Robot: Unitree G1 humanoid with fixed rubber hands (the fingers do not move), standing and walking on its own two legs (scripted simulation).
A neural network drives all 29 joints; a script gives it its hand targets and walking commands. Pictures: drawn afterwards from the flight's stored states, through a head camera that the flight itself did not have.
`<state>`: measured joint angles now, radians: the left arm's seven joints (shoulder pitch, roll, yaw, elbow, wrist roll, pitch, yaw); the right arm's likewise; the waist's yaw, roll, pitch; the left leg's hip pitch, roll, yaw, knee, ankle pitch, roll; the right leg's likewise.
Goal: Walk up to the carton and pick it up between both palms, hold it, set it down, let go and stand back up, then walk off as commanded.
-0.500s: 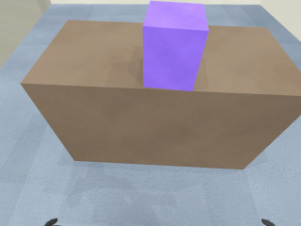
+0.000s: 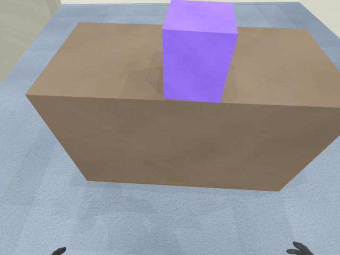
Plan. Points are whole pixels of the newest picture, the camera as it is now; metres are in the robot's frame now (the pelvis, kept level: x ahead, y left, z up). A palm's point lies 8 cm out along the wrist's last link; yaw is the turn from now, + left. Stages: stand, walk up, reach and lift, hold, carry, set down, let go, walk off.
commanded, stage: stand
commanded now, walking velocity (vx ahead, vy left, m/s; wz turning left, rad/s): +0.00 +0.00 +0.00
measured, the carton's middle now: (196, 53) +0.71 -0.06 +0.09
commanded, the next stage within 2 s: none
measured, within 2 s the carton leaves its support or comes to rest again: neither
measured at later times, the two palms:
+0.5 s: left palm out of the picture +0.09 +0.30 -0.12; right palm out of the picture +0.09 -0.32 -0.10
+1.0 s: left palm out of the picture +0.07 +0.31 -0.12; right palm out of the picture +0.07 -0.32 -0.10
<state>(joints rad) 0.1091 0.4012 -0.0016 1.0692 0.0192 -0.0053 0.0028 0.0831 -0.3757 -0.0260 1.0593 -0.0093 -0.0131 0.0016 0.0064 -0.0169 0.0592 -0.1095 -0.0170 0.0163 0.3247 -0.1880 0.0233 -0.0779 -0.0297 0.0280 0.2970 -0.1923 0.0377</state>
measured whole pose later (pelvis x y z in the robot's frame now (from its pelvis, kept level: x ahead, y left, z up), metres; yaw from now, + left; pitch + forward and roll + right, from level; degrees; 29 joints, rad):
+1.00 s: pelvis -0.01 +0.00 +0.00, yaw +0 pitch -2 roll +0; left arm 0.11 0.40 0.00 1.08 0.02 0.00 0.00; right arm 0.11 -0.39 -0.03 1.07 -0.01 -0.01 0.00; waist 0.00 -0.02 0.06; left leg -0.10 -0.01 0.02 0.33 -0.18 0.01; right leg -0.07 -0.02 0.03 0.30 -0.18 0.03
